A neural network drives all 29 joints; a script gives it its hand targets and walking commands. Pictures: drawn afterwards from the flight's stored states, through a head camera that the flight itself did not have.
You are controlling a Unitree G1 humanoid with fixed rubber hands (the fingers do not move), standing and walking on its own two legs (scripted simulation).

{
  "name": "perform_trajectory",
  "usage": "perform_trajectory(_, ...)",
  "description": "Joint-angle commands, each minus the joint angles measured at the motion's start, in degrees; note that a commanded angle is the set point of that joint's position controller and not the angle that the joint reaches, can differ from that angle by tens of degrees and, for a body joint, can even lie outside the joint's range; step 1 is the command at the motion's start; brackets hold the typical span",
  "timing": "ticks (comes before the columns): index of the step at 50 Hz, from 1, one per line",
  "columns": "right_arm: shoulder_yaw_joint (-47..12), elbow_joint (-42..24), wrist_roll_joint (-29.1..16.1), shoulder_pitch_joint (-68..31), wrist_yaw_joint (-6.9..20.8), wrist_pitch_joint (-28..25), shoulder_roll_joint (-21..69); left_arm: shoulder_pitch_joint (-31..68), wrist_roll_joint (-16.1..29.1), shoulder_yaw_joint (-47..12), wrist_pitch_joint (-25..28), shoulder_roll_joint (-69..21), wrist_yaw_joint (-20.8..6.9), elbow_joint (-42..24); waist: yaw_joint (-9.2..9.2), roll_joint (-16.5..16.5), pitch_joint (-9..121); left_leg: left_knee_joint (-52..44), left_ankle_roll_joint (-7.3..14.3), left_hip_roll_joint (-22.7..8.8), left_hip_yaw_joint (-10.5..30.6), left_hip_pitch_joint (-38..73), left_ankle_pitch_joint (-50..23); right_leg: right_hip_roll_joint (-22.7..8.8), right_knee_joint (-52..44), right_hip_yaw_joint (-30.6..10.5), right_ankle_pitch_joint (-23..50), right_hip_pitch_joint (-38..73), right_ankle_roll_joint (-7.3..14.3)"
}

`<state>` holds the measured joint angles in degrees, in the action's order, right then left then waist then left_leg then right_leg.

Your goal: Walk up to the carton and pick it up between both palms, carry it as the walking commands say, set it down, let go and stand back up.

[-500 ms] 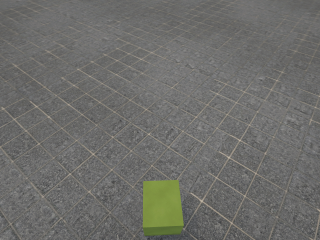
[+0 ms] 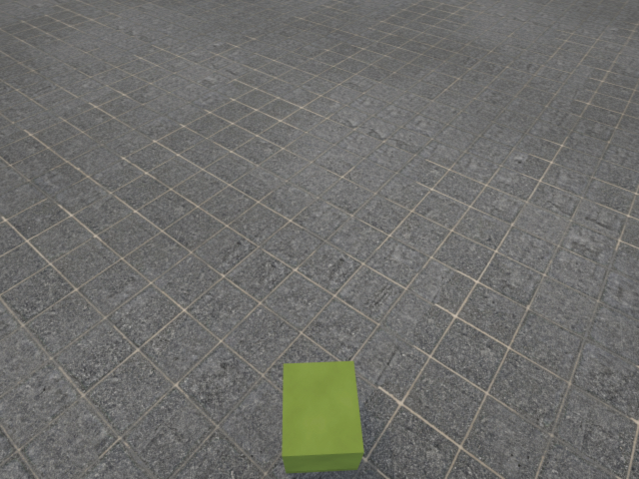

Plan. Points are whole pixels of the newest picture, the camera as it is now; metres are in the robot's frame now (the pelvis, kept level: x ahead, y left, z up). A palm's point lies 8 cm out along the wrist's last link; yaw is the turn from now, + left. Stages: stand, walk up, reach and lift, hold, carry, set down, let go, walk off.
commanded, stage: walk up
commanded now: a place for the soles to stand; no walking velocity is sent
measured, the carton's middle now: (320, 416) +0.42 +0.01 -0.66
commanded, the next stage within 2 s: reach and lift in 0.04 s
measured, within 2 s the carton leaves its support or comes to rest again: neither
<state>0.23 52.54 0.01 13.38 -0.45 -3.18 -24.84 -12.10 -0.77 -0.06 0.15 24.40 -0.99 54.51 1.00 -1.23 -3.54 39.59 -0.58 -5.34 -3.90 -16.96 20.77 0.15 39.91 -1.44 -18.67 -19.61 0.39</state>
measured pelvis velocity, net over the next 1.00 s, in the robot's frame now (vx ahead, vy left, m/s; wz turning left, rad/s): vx -0.04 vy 0.00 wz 0.03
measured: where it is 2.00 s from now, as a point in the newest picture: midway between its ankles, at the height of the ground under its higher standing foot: outside the picture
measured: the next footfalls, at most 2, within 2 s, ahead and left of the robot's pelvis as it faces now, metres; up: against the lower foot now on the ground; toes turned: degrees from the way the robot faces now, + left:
none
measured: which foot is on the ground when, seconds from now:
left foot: down 0.00-1.00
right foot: down 0.00-1.00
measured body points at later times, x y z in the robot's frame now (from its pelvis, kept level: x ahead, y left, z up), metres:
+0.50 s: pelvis +0.01 +0.02 -0.01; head +0.13 +0.02 +0.42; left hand +0.17 +0.28 -0.13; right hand +0.17 -0.26 -0.13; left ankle +0.00 +0.15 -0.72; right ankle +0.03 -0.12 -0.72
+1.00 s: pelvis -0.04 +0.00 -0.06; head +0.16 -0.01 +0.34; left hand +0.27 +0.23 -0.17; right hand +0.30 -0.25 -0.17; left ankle +0.00 +0.15 -0.72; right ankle +0.03 -0.12 -0.72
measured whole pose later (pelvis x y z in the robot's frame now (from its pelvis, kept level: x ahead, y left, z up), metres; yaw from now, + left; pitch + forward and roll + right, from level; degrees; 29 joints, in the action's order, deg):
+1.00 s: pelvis -0.04 +0.00 -0.06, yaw +2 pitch +22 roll +3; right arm 4.4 37.4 0.0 -22.8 1.2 7.4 -18.5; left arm 19.6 2.2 2.6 -7.1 15.4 2.4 36.9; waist 1.0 -0.9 -3.5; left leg 57.5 -2.1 -3.2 -3.1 -57.9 21.5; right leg -1.7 59.8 -2.8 -20.6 -61.4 -1.3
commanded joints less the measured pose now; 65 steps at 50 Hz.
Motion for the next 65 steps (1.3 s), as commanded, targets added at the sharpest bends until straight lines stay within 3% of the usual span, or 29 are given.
perform_trajectory(1,4.09,-0.24,0.57,0.56,-1.22,-0.98,-14.15,6.33,0.08,4.15,-0.07,10.7,-0.77,-3.73,0.86,1.68,4.94,-11.1,5.57,-4.02,6.74,4.22,-3.56,-4.62,-9.73,-7.07,2.36,-1.35,4.15)
perform_trajectory(2,3.89,0.14,0.9,-0.18,-1.54,-1.03,-14.51,6.04,0.35,4.06,-0.22,10.81,-0.79,-3.53,0.32,4.04,5.82,-13.35,6.94,-6.08,9.62,4.93,-3.49,-3.68,-7.31,-5.39,4.03,-2.43,3.67)
perform_trajectory(3,7.58,-19.96,0.65,-20.28,-0.12,3.35,-6.01,20.48,0.53,10.47,0.48,2.18,-0.75,-23.64,-0.98,1.52,-7.31,-4.21,-0.51,10.4,0.46,-12.1,2.5,1.02,-6.85,-1.95,-2.58,-6.62,-1.89)
perform_trajectory(5,7.79,-28.61,0.79,-16.94,0.52,9.74,-3.29,16.25,-3.4,13.11,-5.35,5.79,-2.25,-22.82,0.55,-2.97,-7.4,-2.85,-0.27,11.16,-3.97,-0.98,3.55,0.54,-13.34,1.2,-12.18,-9.88,-1.17)
perform_trajectory(7,8.47,-28.3,2.16,-14.32,1.67,11.96,-6.56,13.23,-4.44,14.13,-8.1,6.43,-2.67,-24.41,-0.61,1.42,-3.57,-3.67,-1.16,10.62,-3.46,4.74,3.4,-0.27,-14.12,2.61,-11.04,-8.38,-0.26)
perform_trajectory(8,9.71,-29.32,3.26,-14.86,1.28,12.92,-6.52,10.41,-5.01,15.38,-9.93,8.11,-2.59,-22.79,-3.18,-1.79,-0.76,-3.38,-0.71,11.3,-3.63,5.9,2.19,-0.62,-15.01,1.9,-10.85,-6.93,-0.74)
perform_trajectory(11,13.91,-25.33,5.93,-9.0,2.0,14.5,-6.11,10.47,-4.58,12.36,-12.07,0.69,-1.36,-27.32,2.69,2.47,1.35,-5.8,-1.87,8.2,-0.17,2.99,2.05,2.84,-8.46,2.64,-5.25,-5.32,-0.74)
perform_trajectory(12,13.23,-27.47,5.48,-10.75,2.79,13.64,-5.0,9.19,-4.85,11.93,-10.76,0.26,-1.38,-29.75,-0.06,6.49,2.36,-6.92,-1.18,7.52,1.03,-3.74,2.67,4.28,-4.36,3.92,-0.99,0.27,-1.51)
perform_trajectory(14,15.87,-23.19,6.01,-6.6,3.16,11.71,-4.48,6.65,-5.47,11.46,-9.08,-2.89,0.0,-28.97,0.82,8.42,0.57,-7.34,-1.45,6.94,1.28,-8.7,1.96,3.87,-2.57,3.04,2.17,1.16,-1.38)
perform_trajectory(15,14.5,-25.17,5.89,-10.89,3.18,11.07,-3.55,7.91,-5.36,12.24,-8.46,-3.4,-0.6,-28.03,0.2,2.38,0.35,-4.76,-0.79,7.6,1.57,-7.27,-2.14,4.2,-2.62,2.47,4.16,-1.55,-1.74)
perform_trajectory(18,15.49,-24.28,4.47,-15.07,3.39,10.06,-5.14,11.78,-3.45,8.88,-8.13,-6.91,0.81,-28.47,2.06,2.77,-0.25,-2.57,-1.42,6.14,3.87,-8.64,-7.18,4.44,0.68,2.09,7.79,-6.73,-1.41)
perform_trajectory(21,14.89,-23.55,3.4,-17.31,3.92,7.84,-5.38,13.01,-2.9,10.97,-6.61,-4.77,2.02,-27.72,-0.84,3.2,10.46,3.99,-2.06,6.75,4.71,-6.08,-19.98,3.18,4.28,1.03,13.97,-11.18,-1.93)
perform_trajectory(23,15.81,-22.6,3.33,-15.12,2.87,6.29,-5.38,14.39,-0.87,10.78,-5.06,-4.46,2.29,-28.53,1.62,1.07,16.49,7.14,-1.84,8.12,4.42,-7.37,-21.67,2.55,6.23,0.69,19.32,-10.68,-2.22)
perform_trajectory(27,15.18,-25.26,2.03,-20.65,2.5,4.17,-4.74,17.56,-0.71,11.39,-2.89,-3.95,4.13,-33.18,-0.35,3.53,28.12,11.58,-2.71,7.18,5.09,-7.4,-32.65,3.64,10.44,0.41,25.09,-16.51,-2.19)
perform_trajectory(28,15.84,-26.3,1.89,-21.26,2.17,3.59,-5.38,17.26,1.27,10.5,-2.64,-6.69,4.69,-32.25,2.14,3.54,32.31,12.94,-2.55,7.15,5.25,-6.51,-34.62,3.3,11.8,0.64,27.72,-16.07,-1.89)
perform_trajectory(29,14.55,-20.51,2.03,-18.71,1.66,4.6,-3.13,18.68,1.33,10.16,-3.15,-6.04,4.6,-30.78,0.15,4.01,31.76,12.74,-2.53,7.84,5.44,-9.03,-33.9,3.38,12.01,0.58,26.21,-18.23,-2.35)
perform_trajectory(30,15.63,-19.93,2.57,-17.99,1.51,4.35,-3.19,17.07,3.12,9.13,-2.74,-7.34,4.2,-27.32,3.44,0.67,30.76,12.25,-2.48,8.23,4.8,-12.35,-34.33,3.8,12.27,0.84,29.25,-18.15,-2.17)
perform_trajectory(33,13.82,-20.39,0.54,-24.7,0.88,4.73,-0.22,22.14,0.68,11.36,-3.77,-5.16,4.91,-26.1,-0.92,2.26,28.07,12.78,-2.0,8.52,3.9,-22.48,-24.89,2.45,12.81,-0.63,25.64,-21.29,-2.3)
perform_trajectory(34,15.73,-20.62,1.47,-25.97,0.86,4.3,-3.02,22.61,1.07,10.75,-2.88,-6.74,4.87,-28.58,2.1,0.72,32.63,14.07,-2.03,8.44,3.45,-22.21,-23.98,2.22,13.67,-0.16,26.16,-21.07,-1.91)
perform_trajectory(36,13.43,-21.7,0.05,-31.02,0.52,4.7,-0.95,27.96,3.51,9.95,-3.06,-7.01,3.98,-28.03,1.69,-3.25,31.56,14.54,-1.27,8.26,2.86,-24.6,-21.51,2.72,12.8,-0.21,22.41,-24.41,-2.43)
perform_trajectory(42,13.09,-18.47,-1.64,-44.19,0.39,8.46,-3.11,41.47,4.45,11.28,-6.16,-4.28,4.82,-27.14,0.26,2.15,32.77,14.48,-1.73,8.12,1.17,-32.01,-7.53,1.38,12.8,-0.8,7.49,-26.45,-1.56)
perform_trajectory(45,10.08,-22.79,-3.59,-50.04,0.15,8.81,-1.74,45.22,5.82,12.71,-6.37,-3.66,4.58,-24.37,-3.0,-1.64,35.8,15.22,-0.83,8.09,0.27,-35.33,-4.13,1.19,13.01,-0.21,4.72,-22.85,-2.32)
perform_trajectory(47,11.63,-18.35,-1.64,-48.56,0.18,9.8,-3.95,46.76,5.73,13.3,-6.1,-2.91,5.66,-25.75,0.39,-4.72,39.18,15.03,-1.37,8.5,0.02,-35.38,-6.17,1.85,13.64,0.54,8.31,-22.36,-2.03)
perform_trajectory(50,10.44,-18.3,-5.3,-59.63,0.76,10.34,-2.24,55.95,5.6,14.21,-7.28,-3.89,6.46,-26.28,-3.3,0.56,38.05,15.28,-1.92,8.69,0.03,-34.64,-2.85,1.94,14.8,1.96,1.49,-28.89,-2.1)
perform_trajectory(51,12.26,-14.83,-5.16,-58.23,0.5,10.61,-1.92,60.23,7.32,11.78,-7.2,-5.72,6.35,-28.17,2.01,1.98,37.52,15.11,-2.27,8.69,1.03,-33.6,-2.23,2.15,13.0,1.43,1.77,-29.25,-1.28)
perform_trajectory(52,14.38,-14.56,-3.26,-63.51,0.98,10.84,-5.49,62.44,7.37,10.73,-8.36,-6.02,6.64,-25.43,2.42,3.17,37.37,13.96,-2.91,7.74,1.56,-30.83,0.36,2.61,13.77,3.67,-0.38,-32.15,-1.33)
perform_trajectory(60,10.21,-7.2,-6.05,-67.66,1.3,6.47,2.5,60.43,6.06,15.39,-4.62,-12.41,8.55,-14.86,-2.79,-2.42,43.84,18.64,-2.83,9.95,1.77,-39.64,-19.28,3.58,17.84,2.36,17.78,-36.4,-1.67)
perform_trajectory(62,12.59,-16.32,-6.73,-75.14,0.46,3.62,-0.54,65.36,5.47,16.38,-1.99,-10.73,8.84,-21.46,-1.83,-1.03,52.89,20.85,-2.33,10.21,1.72,-38.2,-24.33,3.27,19.45,0.07,27.48,-29.4,-1.07)
perform_trajectory(65,13.04,-10.39,-5.46,-74.16,-0.35,4.35,-0.68,68.27,5.29,16.13,-1.37,-9.68,9.29,-22.68,-1.24,-2.07,62.21,20.7,-2.34,10.93,2.03,-39.79,-27.61,3.54,20.37,0.61,33.22,-26.37,-1.17)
